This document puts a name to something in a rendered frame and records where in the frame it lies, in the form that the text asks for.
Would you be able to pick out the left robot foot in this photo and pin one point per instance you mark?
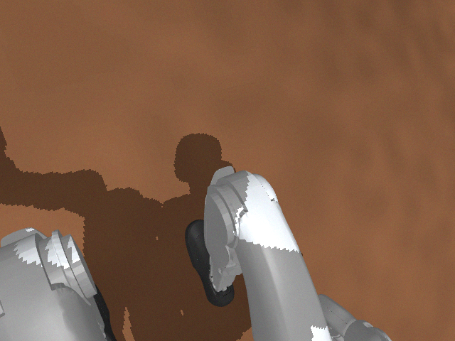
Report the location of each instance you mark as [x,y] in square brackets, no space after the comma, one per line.
[104,312]

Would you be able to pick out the right robot arm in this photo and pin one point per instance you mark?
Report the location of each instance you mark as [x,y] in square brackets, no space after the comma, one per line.
[362,330]

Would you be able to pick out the right robot hand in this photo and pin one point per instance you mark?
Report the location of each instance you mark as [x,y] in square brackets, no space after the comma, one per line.
[337,317]

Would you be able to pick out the right robot foot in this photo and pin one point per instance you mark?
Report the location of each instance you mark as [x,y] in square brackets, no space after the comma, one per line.
[200,259]

